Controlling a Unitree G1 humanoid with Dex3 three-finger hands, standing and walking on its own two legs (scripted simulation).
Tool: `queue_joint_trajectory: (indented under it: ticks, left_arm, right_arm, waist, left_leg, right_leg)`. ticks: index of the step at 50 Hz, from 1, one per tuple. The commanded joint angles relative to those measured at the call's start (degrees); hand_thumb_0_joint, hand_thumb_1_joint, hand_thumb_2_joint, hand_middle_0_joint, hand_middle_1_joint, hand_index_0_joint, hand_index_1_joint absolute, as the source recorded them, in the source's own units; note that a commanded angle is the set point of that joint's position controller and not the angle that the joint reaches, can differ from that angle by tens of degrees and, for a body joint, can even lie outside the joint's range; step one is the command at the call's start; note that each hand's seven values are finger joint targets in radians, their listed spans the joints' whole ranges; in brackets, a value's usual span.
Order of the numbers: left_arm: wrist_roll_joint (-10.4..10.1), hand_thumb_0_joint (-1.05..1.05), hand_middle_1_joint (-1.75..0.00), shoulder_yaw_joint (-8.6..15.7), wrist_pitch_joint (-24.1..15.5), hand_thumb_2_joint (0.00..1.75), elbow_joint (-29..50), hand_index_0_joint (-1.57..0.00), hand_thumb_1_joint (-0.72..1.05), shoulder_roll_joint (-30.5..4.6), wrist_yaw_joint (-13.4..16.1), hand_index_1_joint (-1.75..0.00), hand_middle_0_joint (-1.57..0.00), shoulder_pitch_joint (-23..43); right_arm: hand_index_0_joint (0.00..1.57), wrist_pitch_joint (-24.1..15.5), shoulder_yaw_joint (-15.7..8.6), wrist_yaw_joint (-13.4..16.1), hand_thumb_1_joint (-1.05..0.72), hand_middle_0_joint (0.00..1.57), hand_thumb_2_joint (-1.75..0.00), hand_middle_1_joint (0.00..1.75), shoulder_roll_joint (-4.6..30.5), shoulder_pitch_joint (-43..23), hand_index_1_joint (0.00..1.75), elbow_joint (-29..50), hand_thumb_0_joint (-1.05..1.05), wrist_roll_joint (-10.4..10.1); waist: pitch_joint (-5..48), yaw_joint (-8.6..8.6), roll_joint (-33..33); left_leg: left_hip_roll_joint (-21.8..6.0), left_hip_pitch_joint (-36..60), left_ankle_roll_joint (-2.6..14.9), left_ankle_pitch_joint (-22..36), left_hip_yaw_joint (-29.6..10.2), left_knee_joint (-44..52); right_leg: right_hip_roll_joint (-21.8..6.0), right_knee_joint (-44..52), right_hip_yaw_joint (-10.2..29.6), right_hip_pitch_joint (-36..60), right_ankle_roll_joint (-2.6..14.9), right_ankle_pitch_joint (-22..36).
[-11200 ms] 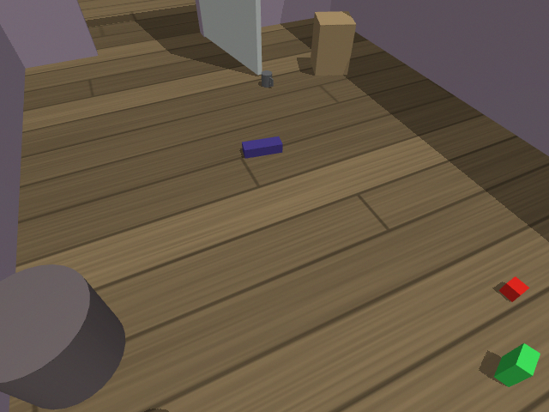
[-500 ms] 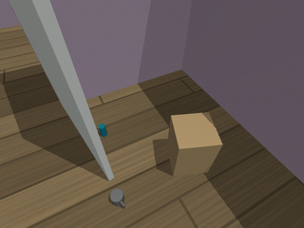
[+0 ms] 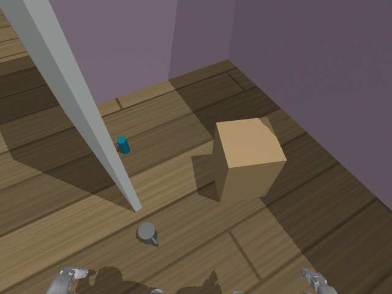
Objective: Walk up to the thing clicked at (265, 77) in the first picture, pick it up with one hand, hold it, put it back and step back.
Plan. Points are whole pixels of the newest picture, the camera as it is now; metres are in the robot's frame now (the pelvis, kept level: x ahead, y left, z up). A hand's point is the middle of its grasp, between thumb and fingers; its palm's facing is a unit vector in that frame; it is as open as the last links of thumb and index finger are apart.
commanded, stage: rise first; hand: left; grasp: from above
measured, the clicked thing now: (150, 236) +0.43 +0.21 -0.69
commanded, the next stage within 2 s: none
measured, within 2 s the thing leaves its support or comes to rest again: neither
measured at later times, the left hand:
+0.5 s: hand out of the picture +0.13 +0.25 -0.21, palm faces -0.21 -0.84 -0.49, open 14.2 cm
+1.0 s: hand (112, 269) +0.24 +0.27 -0.40, palm faces -0.45 -0.40 -0.80, open 14.2 cm
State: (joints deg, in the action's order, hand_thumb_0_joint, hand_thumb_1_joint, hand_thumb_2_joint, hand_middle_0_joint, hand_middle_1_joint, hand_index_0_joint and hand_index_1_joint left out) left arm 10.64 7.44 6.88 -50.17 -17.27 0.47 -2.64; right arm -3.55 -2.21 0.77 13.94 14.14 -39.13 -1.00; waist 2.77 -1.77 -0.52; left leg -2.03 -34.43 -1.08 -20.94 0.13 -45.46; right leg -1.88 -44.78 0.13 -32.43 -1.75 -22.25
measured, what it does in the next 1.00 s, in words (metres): lowers itself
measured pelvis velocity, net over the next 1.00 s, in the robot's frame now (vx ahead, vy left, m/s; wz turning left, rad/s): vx -0.06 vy -0.01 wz -0.03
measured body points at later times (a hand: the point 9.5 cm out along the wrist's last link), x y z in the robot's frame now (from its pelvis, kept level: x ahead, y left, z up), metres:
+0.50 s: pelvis +0.00 +0.01 -0.07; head +0.10 +0.02 +0.37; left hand +0.14 +0.29 -0.17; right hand +0.18 -0.24 -0.16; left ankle +0.01 +0.13 -0.71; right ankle +0.00 -0.14 -0.71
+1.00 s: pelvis -0.06 -0.01 -0.25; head +0.13 +0.00 +0.15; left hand +0.26 +0.29 -0.35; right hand +0.12 -0.28 -0.38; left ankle +0.01 +0.13 -0.71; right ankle +0.00 -0.14 -0.71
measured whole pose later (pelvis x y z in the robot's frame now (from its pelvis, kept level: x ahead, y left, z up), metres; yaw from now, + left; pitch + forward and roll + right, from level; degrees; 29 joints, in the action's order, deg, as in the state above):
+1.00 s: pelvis -0.06 -0.01 -0.25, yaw -2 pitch +34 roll -3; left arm 43.3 4.9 -3.9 -42.7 -26.5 9.3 16.3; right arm -10.0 -3.9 -1.3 16.5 2.7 -38.4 0.6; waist 9.2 -1.1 -1.3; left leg -2.3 -104.5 -2.1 -37.8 -4.4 -108.5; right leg -0.5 -107.9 -0.3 -101.4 -1.7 -40.2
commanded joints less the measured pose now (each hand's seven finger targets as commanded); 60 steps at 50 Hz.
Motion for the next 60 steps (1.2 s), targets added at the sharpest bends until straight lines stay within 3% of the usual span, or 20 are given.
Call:
queue_joint_trajectory:
  ticks: [1,4,8,20,21,25,26,28,29,31,35,39,44,46,48,50,51,54,56,60]
  left_arm:
    - [1.41,0.0,-1.07,3.63,-1.33,0.98,13.61,-0.07,-0.54,-10.8,1.39,-1.07,-0.07,0.73]
    - [2.88,0.0,-1.06,4.65,-1.36,1.0,17.74,-0.06,-0.58,-11.45,1.66,-1.07,-0.07,-2.53]
    - [4.95,0.0,-1.07,3.87,0.42,1.0,23.98,-0.06,-0.59,-10.44,1.84,-1.08,-0.07,-7.7]
    - [7.07,0.0,-1.08,2.18,3.74,0.96,32.85,-0.06,-0.54,-8.65,2.62,-1.07,-0.06,-15.28]
    - [7.17,0.0,-1.07,3.28,3.72,0.96,34.04,-0.07,-0.54,-9.67,2.83,-1.06,-0.06,-15.22]
    - [8.18,0.0,-1.07,2.41,3.58,0.97,36.25,-0.07,-0.55,-9.45,3.26,-1.07,-0.06,-15.21]
    - [8.61,0.0,-1.08,1.77,3.45,0.97,35.66,-0.06,-0.55,-9.28,3.39,-1.08,-0.06,-13.17]
    - [11.03,0.0,-1.08,1.76,2.38,0.97,32.17,-0.07,-0.58,-10.56,3.64,-1.07,-0.07,-8.5]
    - [12.12,0.0,-1.07,3.04,1.36,0.98,30.09,-0.07,-0.59,-12.09,3.87,-1.08,-0.07,-6.63]
    - [14.51,0.0,-1.07,2.09,-1.06,0.97,27.04,-0.06,-0.57,-12.05,4.2,-1.07,-0.06,-4.31]
    - [19.27,0.0,-1.08,-0.08,-6.07,0.98,25.79,-0.06,-0.55,-12.24,5.25,-1.08,-0.06,0.99]
    - [24.13,0.0,-1.07,1.94,-9.88,1.01,24.35,-0.06,-0.56,-17.89,7.81,-1.08,-0.07,7.5]
    - [30.24,0.0,-1.07,3.75,-11.48,1.03,18.36,-0.05,-0.59,-22.84,10.71,-1.08,-0.07,15.89]
    - [32.02,0.0,-1.07,1.58,-11.65,1.04,15.97,-0.06,-0.59,-21.42,11.06,-1.08,-0.07,21.36]
    - [33.91,0.0,-1.07,2.82,-11.98,1.04,14.22,-0.06,-0.57,-24.62,11.51,-1.08,-0.07,27.2]
    - [35.41,0.0,-1.06,1.85,-12.73,1.04,12.2,-0.06,-0.57,-24.98,11.28,-1.07,-0.07,31.69]
    - [36.58,0.0,-1.05,2.54,-13.09,1.03,10.62,-0.05,-0.54,-27.04,11.28,-1.06,-0.06,33.95]
    - [39.18,0.0,-1.06,1.46,-14.44,1.03,6.67,-0.06,-0.54,-27.67,11.08,-1.07,-0.06,39.23]
    - [41.05,0.0,-1.07,2.62,-15.14,1.04,3.71,-0.05,-0.55,-30.43,11.24,-1.07,-0.05,40.84]
    - [44.65,0.0,-1.08,2.09,-16.72,1.03,-0.28,-0.06,-0.55,-31.95,11.97,-1.07,-0.05,45.13]
  right_arm:
    - [0.2,-4.0,-3.65,0.49,-0.89,0.2,-0.9,0.3,8.95,-1.07,0.3,9.0,0.0,0.05]
    - [0.2,-4.89,-3.73,0.86,-0.9,0.2,-0.9,0.3,8.61,-1.34,0.3,10.27,0.0,0.29]
    - [0.2,-5.43,-3.58,1.23,-0.9,0.2,-0.9,0.3,8.15,-0.87,0.3,11.29,0.0,0.35]
    - [0.2,-7.38,-3.14,1.4,-0.9,0.2,-0.9,0.3,7.6,-2.7,0.3,14.64,0.0,0.73]
    - [0.2,-7.49,-3.2,1.31,-0.9,0.2,-0.9,0.3,7.62,-2.79,0.3,14.92,0.0,0.8]
    - [0.2,-8.1,-3.1,1.24,-0.9,0.2,-0.9,0.3,7.47,-3.62,0.3,15.53,0.0,0.66]
    - [0.2,-8.18,-3.08,1.23,-0.9,0.2,-0.9,0.3,7.64,-3.9,0.3,15.62,0.0,0.63]
    - [0.2,-8.79,-2.93,1.13,-0.91,0.2,-0.91,0.3,8.05,-4.89,0.3,14.84,0.0,0.65]
    - [0.2,-9.08,-2.87,1.01,-0.91,0.2,-0.91,0.3,8.14,-5.28,0.3,14.47,0.0,0.79]
    - [0.2,-9.55,-3.31,0.61,-0.9,0.2,-0.9,0.3,8.69,-5.59,0.3,13.72,0.0,0.98]
    - [0.2,-10.6,-3.83,-0.15,-0.88,0.2,-0.9,0.3,9.61,-6.11,0.3,12.34,0.0,0.88]
    - [0.2,-10.43,-4.51,-0.69,-0.88,0.2,-0.9,0.3,10.85,-6.26,0.3,10.14,0.0,0.68]
    - [0.2,-8.98,-5.0,-1.34,-0.89,0.2,-0.9,0.3,11.35,-5.31,0.3,7.0,0.0,0.68]
    - [0.2,-8.43,-5.25,-1.71,-0.9,0.2,-0.9,0.3,11.24,-4.63,0.3,5.71,0.0,0.97]
    - [0.2,-7.9,-5.39,-1.96,-0.88,0.2,-0.9,0.3,11.6,-3.82,0.3,4.74,0.0,1.2]
    - [0.2,-7.4,-5.55,-2.19,-0.88,0.2,-0.9,0.3,11.76,-3.25,0.3,3.83,0.0,1.43]
    - [0.2,-7.11,-5.82,-2.22,-0.87,0.2,-0.9,0.3,12.04,-3.0,0.3,3.63,0.0,1.55]
    - [0.2,-6.19,-5.7,-2.44,-0.88,0.2,-0.9,0.3,11.91,-1.94,0.3,2.43,0.0,1.99]
    - [0.2,-5.45,-5.71,-2.59,-0.87,0.2,-0.9,0.3,12.28,-2.1,0.3,2.31,0.0,2.25]
    - [0.2,-3.96,-5.14,-2.87,-0.88,0.2,-0.9,0.3,12.45,-2.04,0.3,1.96,0.0,2.71]
  waist:
    - [12.96,0.99,-0.18]
    - [14.43,0.8,-2.52]
    - [17.0,0.66,-3.38]
    - [18.98,0.02,-3.69]
    - [19.03,0.64,-4.49]
    - [20.18,0.16,-4.71]
    - [19.42,-0.88,-2.96]
    - [17.83,-1.69,-3.48]
    - [17.2,-1.04,-3.1]
    - [18.99,-1.18,-2.97]
    - [26.01,-0.97,-4.86]
    - [32.96,-0.51,-5.9]
    - [38.37,1.19,-5.71]
    - [39.38,0.25,-4.22]
    - [41.48,0.26,-2.26]
    - [43.19,0.0,-1.85]
    - [44.47,0.01,-1.18]
    - [43.13,-0.66,-1.39]
    - [41.91,-0.12,-1.43]
    - [38.26,-0.98,-2.77]
  left_leg:
    - [1.63,2.43,0.96,9.25,0.45,-0.64]
    - [1.38,0.19,0.85,9.02,0.42,-3.81]
    - [1.08,-0.46,0.97,9.95,0.03,-6.25]
    - [0.48,-7.61,1.14,11.79,-1.65,-14.43]
    - [0.58,-8.87,1.0,10.86,-1.63,-14.95]
    - [0.69,-11.81,1.09,7.54,-2.0,-17.37]
    - [0.86,-14.03,1.37,5.8,-1.67,-18.82]
    - [0.7,-18.23,1.24,2.74,-2.44,-21.32]
    - [0.72,-21.17,1.22,0.89,-2.73,-23.04]
    - [0.82,-24.46,1.18,-0.64,-2.73,-26.67]
    - [1.19,-28.55,0.89,-1.89,-3.07,-32.61]
    - [1.27,-32.8,1.09,1.4,-2.77,-39.91]
    - [1.54,-39.76,1.75,3.9,-1.27,-48.2]
    - [1.43,-42.76,2.02,2.43,-0.83,-51.18]
    - [1.47,-47.01,2.38,-0.28,-0.39,-54.22]
    - [1.33,-49.35,2.44,-2.19,-0.35,-56.5]
    - [1.31,-50.67,2.38,-3.66,-0.34,-57.42]
    - [1.36,-55.1,2.44,-7.05,-0.33,-59.3]
    - [1.32,-56.92,2.51,-10.09,-0.55,-59.96]
    - [1.7,-61.17,2.57,-16.0,-0.71,-61.26]
  right_leg:
    - [2.27,-0.47,-2.55,-1.71,2.38,7.8]
    - [2.2,-3.82,-2.13,-5.23,2.47,7.55]
    - [2.15,-6.0,-1.95,-6.68,2.44,8.64]
    - [2.57,-14.64,-2.99,-15.56,2.61,8.09]
    - [2.41,-15.54,-2.95,-15.87,2.68,7.43]
    - [2.58,-18.11,-2.93,-19.4,2.68,5.51]
    - [2.6,-18.41,-2.95,-20.56,2.49,4.68]
    - [2.54,-22.06,-2.91,-25.97,2.66,2.0]
    - [2.43,-24.15,-2.93,-28.71,2.69,0.19]
    - [2.38,-28.24,-2.78,-33.06,2.74,-1.41]
    - [2.14,-35.22,-2.36,-40.15,2.86,-2.19]
    - [2.49,-41.93,-2.32,-45.64,2.95,0.39]
    - [2.89,-47.21,-2.15,-50.19,2.84,2.64]
    - [3.04,-48.28,-2.24,-51.51,2.62,2.08]
    - [3.14,-49.39,-2.07,-51.22,2.38,0.49]
    - [3.18,-51.3,-2.31,-52.54,2.38,-1.3]
    - [3.34,-52.11,-2.41,-52.7,2.42,-2.66]
    - [3.4,-54.07,-2.96,-55.11,2.51,-6.16]
    - [3.75,-55.11,-3.52,-57.88,2.82,-10.14]
    - [4.18,-57.29,-4.18,-63.0,3.33,-16.78]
